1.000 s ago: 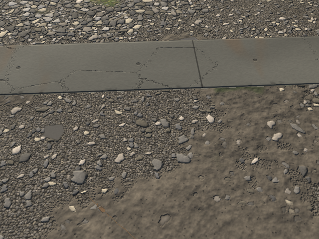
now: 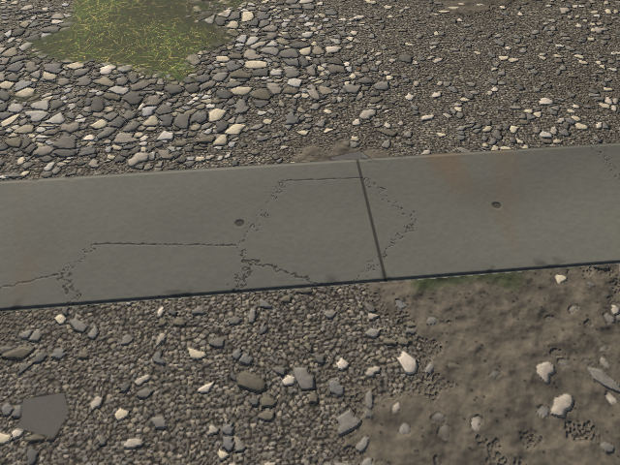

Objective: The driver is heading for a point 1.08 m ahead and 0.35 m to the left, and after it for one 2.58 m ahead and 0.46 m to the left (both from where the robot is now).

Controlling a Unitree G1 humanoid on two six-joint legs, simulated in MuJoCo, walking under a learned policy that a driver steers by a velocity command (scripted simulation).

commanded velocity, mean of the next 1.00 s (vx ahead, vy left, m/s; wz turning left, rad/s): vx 0.50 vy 0.00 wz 0.31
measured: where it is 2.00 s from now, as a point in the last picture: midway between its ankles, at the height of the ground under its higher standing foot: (207, 305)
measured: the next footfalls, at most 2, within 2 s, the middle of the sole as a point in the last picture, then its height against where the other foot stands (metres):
right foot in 0.30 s outside the picture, level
left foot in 0.88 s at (264, 430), level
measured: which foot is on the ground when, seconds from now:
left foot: down 0.00-0.32, up 0.34-0.86, down 0.88-1.00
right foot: up 0.00-0.28, down 0.30-0.86, up 0.88-1.00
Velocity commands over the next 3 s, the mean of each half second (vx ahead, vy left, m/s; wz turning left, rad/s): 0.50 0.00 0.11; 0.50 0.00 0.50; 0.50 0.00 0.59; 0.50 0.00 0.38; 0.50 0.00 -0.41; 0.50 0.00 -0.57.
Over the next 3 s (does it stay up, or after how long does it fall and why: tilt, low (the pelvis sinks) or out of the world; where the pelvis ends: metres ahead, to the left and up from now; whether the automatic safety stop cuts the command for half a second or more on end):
stays up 1.39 0.65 -0.02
